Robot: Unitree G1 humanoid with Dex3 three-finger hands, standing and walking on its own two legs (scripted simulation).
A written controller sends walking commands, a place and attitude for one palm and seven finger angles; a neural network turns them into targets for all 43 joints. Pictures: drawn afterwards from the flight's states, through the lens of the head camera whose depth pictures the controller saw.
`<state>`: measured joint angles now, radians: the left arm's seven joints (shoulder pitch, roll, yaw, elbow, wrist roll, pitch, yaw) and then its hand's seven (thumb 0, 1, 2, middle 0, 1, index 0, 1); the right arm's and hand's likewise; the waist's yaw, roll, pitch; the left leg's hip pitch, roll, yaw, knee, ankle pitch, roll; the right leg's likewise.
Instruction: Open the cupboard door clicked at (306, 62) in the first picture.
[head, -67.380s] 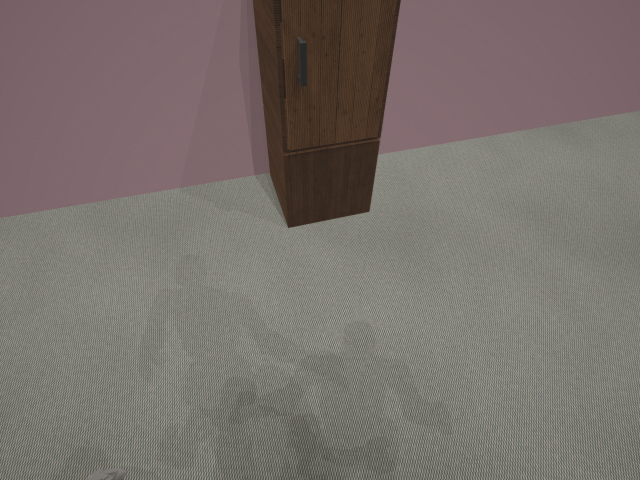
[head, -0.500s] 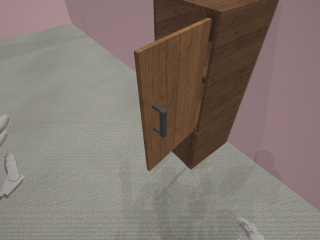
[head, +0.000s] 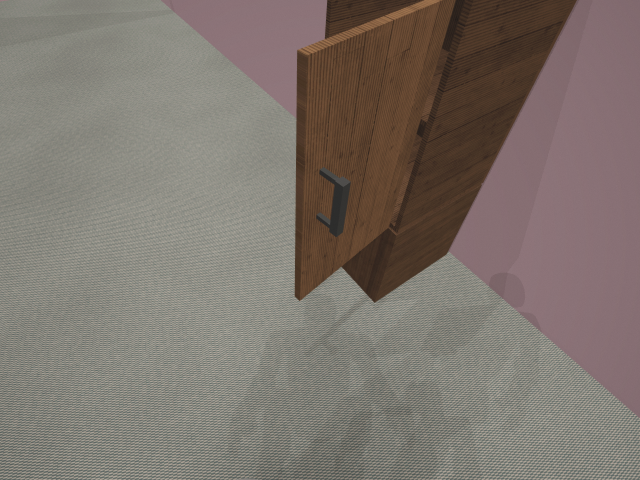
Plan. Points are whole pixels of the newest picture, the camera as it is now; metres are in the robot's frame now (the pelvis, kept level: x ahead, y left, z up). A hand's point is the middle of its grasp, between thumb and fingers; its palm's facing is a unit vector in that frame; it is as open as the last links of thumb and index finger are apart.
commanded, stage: let the arm hang, fingers relaxed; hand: left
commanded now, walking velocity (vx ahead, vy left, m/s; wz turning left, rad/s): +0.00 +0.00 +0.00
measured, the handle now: (331, 202) +0.56 +0.01 -0.02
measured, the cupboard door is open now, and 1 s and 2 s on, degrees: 99 99 99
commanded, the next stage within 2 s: look to check the result in 0.72 s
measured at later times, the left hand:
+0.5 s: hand out of the picture -0.02 +0.17 -0.17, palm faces +0.06 -0.98 -0.17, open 7.4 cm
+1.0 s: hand out of the picture -0.01 +0.17 -0.17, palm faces +0.06 -0.98 -0.20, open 7.3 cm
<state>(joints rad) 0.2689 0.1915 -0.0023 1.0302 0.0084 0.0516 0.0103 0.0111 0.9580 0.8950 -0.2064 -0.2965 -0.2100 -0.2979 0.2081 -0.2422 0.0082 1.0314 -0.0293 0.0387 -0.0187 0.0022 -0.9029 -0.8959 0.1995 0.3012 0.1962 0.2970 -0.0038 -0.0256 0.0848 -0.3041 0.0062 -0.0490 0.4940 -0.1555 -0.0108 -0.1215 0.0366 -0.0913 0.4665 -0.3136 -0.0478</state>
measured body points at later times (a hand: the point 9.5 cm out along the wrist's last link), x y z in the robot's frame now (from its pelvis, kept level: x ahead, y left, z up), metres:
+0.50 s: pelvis +0.00 +0.01 +0.00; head +0.01 +0.01 +0.45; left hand -0.02 +0.22 -0.16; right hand -0.02 -0.18 -0.17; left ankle +0.07 +0.12 -0.74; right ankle -0.03 -0.09 -0.74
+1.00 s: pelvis +0.02 +0.00 +0.00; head +0.03 +0.00 +0.45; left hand -0.01 +0.22 -0.15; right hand +0.01 -0.21 -0.16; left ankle +0.07 +0.12 -0.74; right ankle -0.03 -0.09 -0.74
